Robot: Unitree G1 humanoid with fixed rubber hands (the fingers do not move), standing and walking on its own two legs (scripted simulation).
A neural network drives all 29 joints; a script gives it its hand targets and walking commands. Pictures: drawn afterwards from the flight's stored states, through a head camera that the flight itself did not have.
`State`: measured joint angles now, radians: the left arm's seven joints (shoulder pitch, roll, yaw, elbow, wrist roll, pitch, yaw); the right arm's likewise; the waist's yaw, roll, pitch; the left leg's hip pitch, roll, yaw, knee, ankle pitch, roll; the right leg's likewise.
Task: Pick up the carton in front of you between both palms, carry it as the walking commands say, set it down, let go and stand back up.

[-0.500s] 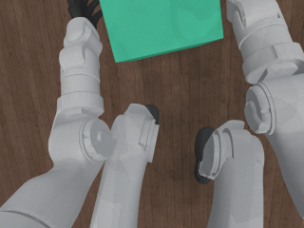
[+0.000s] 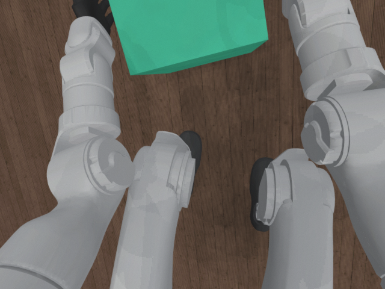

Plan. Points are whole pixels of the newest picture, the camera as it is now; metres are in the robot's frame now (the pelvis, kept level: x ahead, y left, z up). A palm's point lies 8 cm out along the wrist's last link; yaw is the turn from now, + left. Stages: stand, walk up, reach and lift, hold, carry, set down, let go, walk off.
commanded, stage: set down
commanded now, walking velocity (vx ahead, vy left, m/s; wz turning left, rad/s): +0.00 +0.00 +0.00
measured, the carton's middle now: (191, 6) +0.54 +0.09 -0.25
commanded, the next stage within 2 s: let go in 1.72 s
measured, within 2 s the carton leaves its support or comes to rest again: rests again in 0.06 s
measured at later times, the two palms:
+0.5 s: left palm (98, 29) +0.49 +0.24 -0.16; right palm out of the picture +0.57 -0.07 -0.19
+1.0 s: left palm (61, 30) +0.47 +0.25 -0.09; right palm out of the picture +0.60 -0.10 -0.08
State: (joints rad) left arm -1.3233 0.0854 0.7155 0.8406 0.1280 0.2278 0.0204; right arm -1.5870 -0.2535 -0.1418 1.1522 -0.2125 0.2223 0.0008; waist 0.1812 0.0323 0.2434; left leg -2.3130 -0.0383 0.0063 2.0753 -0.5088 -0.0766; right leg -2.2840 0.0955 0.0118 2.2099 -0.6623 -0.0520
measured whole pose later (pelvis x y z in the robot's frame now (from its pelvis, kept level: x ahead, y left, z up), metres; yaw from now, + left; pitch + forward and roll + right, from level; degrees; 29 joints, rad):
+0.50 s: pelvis +0.00 +0.01 +0.00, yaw +1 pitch +40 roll +6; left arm -1.33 0.13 0.65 1.00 0.05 0.11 0.05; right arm -1.56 -0.31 -0.05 1.17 -0.19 0.14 0.01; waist 0.17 0.07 0.31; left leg -2.29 -0.05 0.04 2.10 -0.52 -0.06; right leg -2.25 0.08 0.04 2.25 -0.70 -0.03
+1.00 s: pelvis -0.01 +0.01 +0.04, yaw +0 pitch +41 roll +4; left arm -1.21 0.12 0.36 0.76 -0.17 0.17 0.21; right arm -1.60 -0.51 0.08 1.17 0.09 0.21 0.01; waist 0.20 -0.01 0.24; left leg -2.21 -0.05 0.02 1.95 -0.45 -0.04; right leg -2.16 0.05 0.02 2.08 -0.63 -0.03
